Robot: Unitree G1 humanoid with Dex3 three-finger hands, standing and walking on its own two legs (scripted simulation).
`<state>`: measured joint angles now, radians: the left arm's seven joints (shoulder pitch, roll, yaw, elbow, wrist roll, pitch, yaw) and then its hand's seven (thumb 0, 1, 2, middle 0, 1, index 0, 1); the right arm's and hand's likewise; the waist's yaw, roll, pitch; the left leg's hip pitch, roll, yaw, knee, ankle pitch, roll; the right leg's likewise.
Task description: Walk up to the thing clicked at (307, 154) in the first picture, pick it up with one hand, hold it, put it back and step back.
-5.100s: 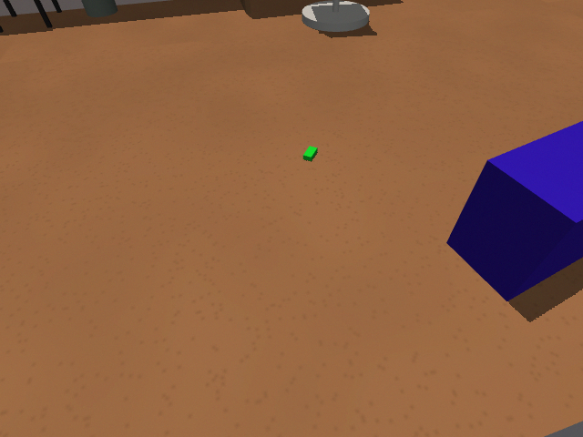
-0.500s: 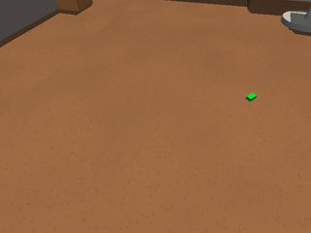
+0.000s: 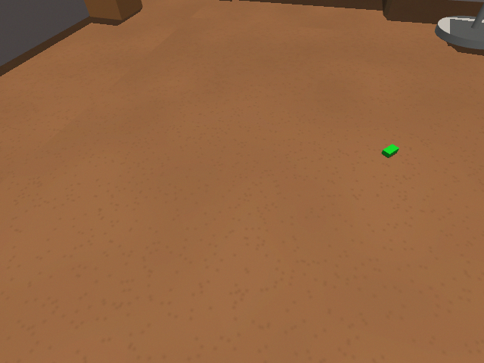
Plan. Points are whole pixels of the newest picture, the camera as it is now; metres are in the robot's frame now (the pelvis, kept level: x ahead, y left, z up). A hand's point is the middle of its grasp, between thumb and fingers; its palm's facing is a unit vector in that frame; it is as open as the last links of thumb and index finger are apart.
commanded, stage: stand
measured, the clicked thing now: (390, 150) +1.40 -0.86 -0.77
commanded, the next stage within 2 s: walk up in 0.30 s
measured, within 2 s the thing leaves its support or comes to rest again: neither
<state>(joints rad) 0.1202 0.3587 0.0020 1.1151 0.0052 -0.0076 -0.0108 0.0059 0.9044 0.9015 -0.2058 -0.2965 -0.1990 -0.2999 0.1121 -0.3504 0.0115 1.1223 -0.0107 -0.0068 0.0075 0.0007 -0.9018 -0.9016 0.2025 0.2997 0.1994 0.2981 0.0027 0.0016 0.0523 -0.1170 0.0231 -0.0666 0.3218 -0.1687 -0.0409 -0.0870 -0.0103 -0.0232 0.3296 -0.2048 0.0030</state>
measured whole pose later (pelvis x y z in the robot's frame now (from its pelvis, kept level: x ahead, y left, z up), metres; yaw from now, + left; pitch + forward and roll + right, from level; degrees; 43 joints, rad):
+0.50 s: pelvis +0.02 +0.03 +0.00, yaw +2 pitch -2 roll -1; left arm 0.24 0.40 0.08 1.02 0.04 -0.05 -0.07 0.00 0.90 0.90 -0.21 -0.30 -0.20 -0.30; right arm 0.19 -0.42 -0.08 1.05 -0.04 -0.02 0.08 0.00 -0.90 -0.90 0.20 0.30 0.20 0.30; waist 0.04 0.00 0.03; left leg -0.40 0.05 0.00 0.74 -0.39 0.01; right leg -0.04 -0.04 -0.05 0.32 -0.26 -0.04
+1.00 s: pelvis +0.20 +0.08 -0.01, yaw -2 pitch -2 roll +1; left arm 0.23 0.44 0.07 0.98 0.02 0.00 -0.12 0.01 0.91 0.90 -0.20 -0.30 -0.20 -0.30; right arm 0.36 -0.38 -0.07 0.95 -0.02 -0.09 0.06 0.00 -0.90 -0.90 0.21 0.30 0.20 0.30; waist -0.03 -0.04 0.04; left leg 0.02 0.00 0.14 0.30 -0.28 0.02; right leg -0.52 -0.10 0.02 0.68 -0.10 0.01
